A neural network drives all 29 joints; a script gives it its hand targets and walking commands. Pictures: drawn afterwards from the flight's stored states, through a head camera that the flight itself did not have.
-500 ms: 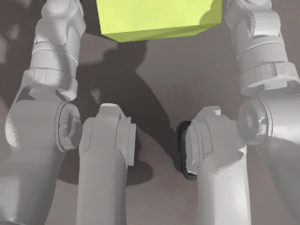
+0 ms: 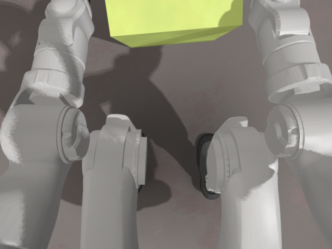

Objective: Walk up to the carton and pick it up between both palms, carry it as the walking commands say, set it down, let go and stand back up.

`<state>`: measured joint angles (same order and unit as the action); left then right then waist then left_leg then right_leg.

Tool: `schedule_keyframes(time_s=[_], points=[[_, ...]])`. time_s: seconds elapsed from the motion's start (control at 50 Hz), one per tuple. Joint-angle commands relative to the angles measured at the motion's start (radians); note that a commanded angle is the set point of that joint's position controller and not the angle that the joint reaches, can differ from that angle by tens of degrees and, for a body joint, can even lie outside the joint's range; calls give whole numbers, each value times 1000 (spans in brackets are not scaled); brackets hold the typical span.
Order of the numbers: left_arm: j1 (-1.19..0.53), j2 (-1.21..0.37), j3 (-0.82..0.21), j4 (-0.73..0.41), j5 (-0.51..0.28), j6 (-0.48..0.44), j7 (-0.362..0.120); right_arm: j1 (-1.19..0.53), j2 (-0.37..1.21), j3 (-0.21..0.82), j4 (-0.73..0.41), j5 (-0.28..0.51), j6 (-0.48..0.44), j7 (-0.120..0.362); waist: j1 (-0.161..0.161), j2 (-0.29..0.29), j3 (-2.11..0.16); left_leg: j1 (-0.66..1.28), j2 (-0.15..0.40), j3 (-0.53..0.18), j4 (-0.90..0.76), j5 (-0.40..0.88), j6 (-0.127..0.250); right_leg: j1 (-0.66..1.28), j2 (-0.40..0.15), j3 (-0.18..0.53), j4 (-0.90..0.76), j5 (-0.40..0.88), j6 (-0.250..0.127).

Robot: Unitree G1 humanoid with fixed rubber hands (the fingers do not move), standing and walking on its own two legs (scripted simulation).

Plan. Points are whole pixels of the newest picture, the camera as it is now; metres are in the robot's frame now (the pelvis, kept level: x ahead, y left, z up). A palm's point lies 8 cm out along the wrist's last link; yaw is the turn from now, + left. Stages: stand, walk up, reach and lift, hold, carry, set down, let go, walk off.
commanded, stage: set down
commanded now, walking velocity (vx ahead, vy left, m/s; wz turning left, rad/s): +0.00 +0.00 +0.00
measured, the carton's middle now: out of the picture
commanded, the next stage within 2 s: let go in 1.92 s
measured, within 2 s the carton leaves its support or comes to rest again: neither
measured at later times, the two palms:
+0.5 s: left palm out of the picture +0.52 +0.22 -0.18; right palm out of the picture +0.55 -0.14 -0.17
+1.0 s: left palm out of the picture +0.53 +0.23 -0.08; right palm out of the picture +0.56 -0.15 -0.07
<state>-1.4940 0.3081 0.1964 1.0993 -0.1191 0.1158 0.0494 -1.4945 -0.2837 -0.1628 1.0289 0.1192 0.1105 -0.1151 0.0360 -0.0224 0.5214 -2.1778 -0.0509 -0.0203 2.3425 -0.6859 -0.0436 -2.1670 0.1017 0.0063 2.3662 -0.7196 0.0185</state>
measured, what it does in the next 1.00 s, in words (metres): rises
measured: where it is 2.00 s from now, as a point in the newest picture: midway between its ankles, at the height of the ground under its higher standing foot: (172, 174)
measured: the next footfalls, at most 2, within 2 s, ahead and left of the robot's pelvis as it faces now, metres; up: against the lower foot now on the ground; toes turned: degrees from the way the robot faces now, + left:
none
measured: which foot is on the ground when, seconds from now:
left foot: down 0.00-1.00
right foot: down 0.00-1.00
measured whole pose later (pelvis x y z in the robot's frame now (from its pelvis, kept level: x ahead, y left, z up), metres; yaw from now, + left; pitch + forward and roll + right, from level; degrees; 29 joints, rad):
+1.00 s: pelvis -0.02 +0.00 +0.07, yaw +1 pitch +31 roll -1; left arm -1.40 0.41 0.15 0.70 -0.25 0.33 0.14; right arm -1.42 -0.43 -0.12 0.68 0.21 0.34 -0.15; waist 0.04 0.00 0.53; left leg -2.06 -0.04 -0.02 2.11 -0.59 -0.01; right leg -2.02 0.04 -0.01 2.13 -0.65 0.00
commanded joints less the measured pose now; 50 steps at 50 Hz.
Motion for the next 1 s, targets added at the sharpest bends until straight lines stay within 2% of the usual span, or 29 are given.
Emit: schedule_keyframes(time_s=[0.0,0.02,0.04,0.06,0.08,0.14,0.24,0.28,0.32,0.34,0.36,0.42,0.44,0.46,0.48,0.52,0.54,0.58,0.62,0.64,0.72,0.76,0.8,0.82,0.88,0.92,0.94,0.96,0.98], points=[[-311,-179,-65,-163,-3,-59,-44,-423,204,184,-138,23,-29,107,76,-10,-1270,588,-34,86,-187,643,18,597,11,-46,-206,626,6],[-249,-20,-20,-105,7,-67,-12,-382,53,147,-108,25,-33,68,79,-34,-1234,592,-22,90,-189,636,20,574,1,-49,-221,593,24],[-261,-7,-13,-190,-11,-81,15,-405,34,168,-177,47,-47,50,95,-12,-1356,604,-27,77,-186,672,22,642,-7,-28,-203,667,12],[-216,78,15,-116,-22,-76,32,-392,-60,140,-159,26,-42,22,71,-78,-1359,576,-19,74,-178,664,20,661,-13,-22,-215,669,22],[-228,121,39,-115,-10,-76,51,-381,-67,160,-143,56,-43,14,108,-63,-1376,567,-15,80,-195,655,22,678,-13,-25,-208,676,28],[-293,233,53,-221,-20,-94,80,-385,-128,116,-191,69,-42,-13,107,-62,-1504,611,-10,78,-200,715,24,675,-3,-21,-219,708,37],[-333,172,-69,-207,-105,-69,63,-380,-236,92,-147,74,-39,-23,-4,8,-1499,651,10,57,-199,711,18,630,-27,-32,-222,668,15],[-347,219,-49,-224,-112,-67,64,-456,-271,80,-242,87,-46,-23,10,-1,-1538,651,15,48,-198,690,27,616,-30,-35,-213,654,15],[-361,210,-77,-186,-126,-59,65,-441,-270,77,-183,85,-38,-21,-12,-15,-1486,707,17,24,-215,676,30,530,-33,-58,-218,584,11],[-403,237,-66,-237,-121,-64,67,-469,-276,76,-218,102,-39,-17,11,16,-1494,711,21,25,-216,667,38,511,-38,-46,-217,567,9],[-407,218,-81,-197,-139,-55,62,-463,-299,67,-179,75,-36,-12,-28,-17,-1435,715,25,20,-210,671,32,471,-48,-48,-231,551,5],[-374,237,-49,-188,-134,-53,64,-472,-264,106,-215,99,-31,0,29,-49,-1478,682,23,27,-214,643,49,535,-52,-35,-222,555,11],[-410,252,-57,-249,-142,-57,67,-489,-291,104,-221,104,-35,-5,13,-75,-1528,695,23,24,-209,649,48,570,-50,-43,-211,565,13],[-396,239,-67,-228,-130,-54,68,-464,-275,97,-203,124,-31,0,20,-3,-1542,768,27,23,-211,707,46,533,-40,-50,-210,587,9],[-384,274,-54,-258,-131,-58,73,-477,-278,109,-250,116,-31,-1,33,-48,-1576,764,23,24,-204,699,51,564,-45,-42,-207,581,10],[-359,265,-52,-178,-117,-39,71,-448,-313,82,-186,113,-25,-1,27,-1,-1530,779,31,29,-219,660,45,508,-46,-57,-218,525,12],[-385,275,-28,-203,-117,-35,72,-487,-310,108,-234,112,-19,-5,47,-12,-1576,789,26,46,-205,666,42,559,-52,-40,-239,537,9],[-422,269,-66,-314,-137,-21,78,-467,-326,81,-262,102,-6,-15,5,-4,-1717,853,19,49,-229,695,31,645,-44,-65,-241,573,6],[-392,307,-38,-414,-115,-6,92,-454,-310,90,-362,138,14,-21,52,20,-1904,1001,7,58,-245,760,39,691,-29,-82,-248,609,8],[-366,321,-31,-451,-122,7,98,-446,-328,70,-420,116,21,-30,27,-13,-1942,983,6,58,-236,772,41,764,-30,-82,-242,656,13],[-277,314,-10,-433,-108,74,101,-367,-307,84,-440,110,89,-37,61,-8,-2015,1036,-5,75,-283,740,51,799,-29,-87,-300,604,11],[-299,309,-20,-524,-118,100,102,-378,-341,38,-502,90,115,-43,16,-22,-2059,1037,-17,72,-315,734,45,823,-25,-103,-310,612,6],[-299,321,13,-524,-111,115,100,-373,-353,13,-506,55,138,-45,22,-32,-2001,935,-18,90,-344,662,39,864,-24,-94,-346,605,2],[-310,323,3,-621,-114,117,100,-392,-329,28,-585,92,146,-44,38,-15,-2058,960,-20,92,-361,674,42,897,-19,-81,-360,632,-3],[-354,313,-15,-632,-118,144,91,-388,-358,-16,-600,76,164,-43,5,54,-2099,1083,-24,71,-364,778,37,857,-10,-85,-385,657,-9],[-354,318,-9,-646,-120,171,95,-376,-363,-25,-590,88,187,-43,8,91,-2081,1060,-23,77,-413,705,31,856,-18,-83,-430,596,-20],[-335,321,-25,-663,-141,185,94,-398,-376,-25,-628,81,202,-43,-12,50,-2118,1116,-25,66,-417,738,35,878,-13,-94,-436,618,-13],[-328,317,-5,-689,-134,190,91,-371,-355,-15,-633,88,210,-38,16,55,-2099,1066,-23,78,-428,708,37,885,-13,-73,-446,608,-17],[-327,310,-20,-698,-141,198,88,-375,-351,-20,-634,73,212,-36,-13,18,-2113,1076,-24,64,-451,716,35,910,-9,-87,-466,616,-22]])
